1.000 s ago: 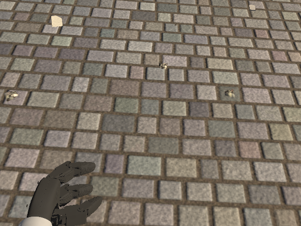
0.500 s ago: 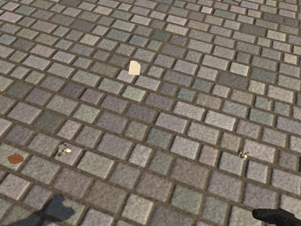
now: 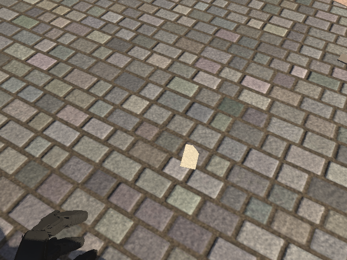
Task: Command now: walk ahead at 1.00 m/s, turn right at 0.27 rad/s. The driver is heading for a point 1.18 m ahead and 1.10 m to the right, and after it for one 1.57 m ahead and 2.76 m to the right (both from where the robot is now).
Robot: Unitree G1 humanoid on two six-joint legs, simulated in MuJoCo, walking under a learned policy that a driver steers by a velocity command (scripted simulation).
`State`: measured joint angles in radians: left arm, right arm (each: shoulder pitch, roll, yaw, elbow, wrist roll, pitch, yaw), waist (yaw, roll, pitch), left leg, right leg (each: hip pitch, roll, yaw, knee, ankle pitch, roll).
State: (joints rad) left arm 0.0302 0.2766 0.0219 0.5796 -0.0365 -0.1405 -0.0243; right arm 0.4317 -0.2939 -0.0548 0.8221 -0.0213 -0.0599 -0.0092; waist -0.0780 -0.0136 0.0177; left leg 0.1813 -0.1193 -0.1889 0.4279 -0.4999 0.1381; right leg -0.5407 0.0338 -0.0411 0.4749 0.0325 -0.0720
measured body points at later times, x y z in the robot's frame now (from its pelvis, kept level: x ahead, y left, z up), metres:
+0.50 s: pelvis +0.48 -0.05 +0.01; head +0.50 -0.06 +0.46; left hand +0.56 +0.21 -0.12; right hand +0.65 -0.35 -0.02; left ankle +0.63 +0.05 -0.71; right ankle +0.23 -0.08 -0.62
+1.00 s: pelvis +0.82 -0.30 +0.00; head +0.84 -0.33 +0.45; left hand +1.12 -0.22 -0.10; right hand +0.71 -0.58 -0.10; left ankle +0.86 -0.08 -0.58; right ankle +0.85 -0.38 -0.71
